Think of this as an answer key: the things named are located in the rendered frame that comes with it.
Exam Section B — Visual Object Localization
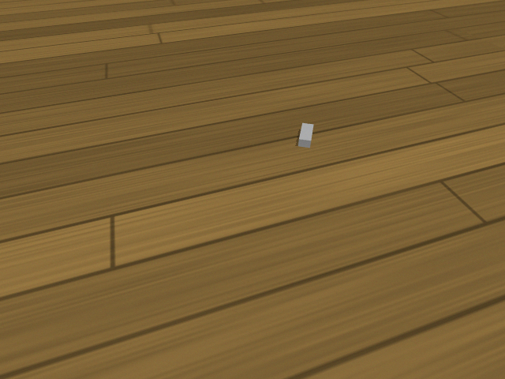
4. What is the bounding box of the carton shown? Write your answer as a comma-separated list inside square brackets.
[298, 123, 314, 148]

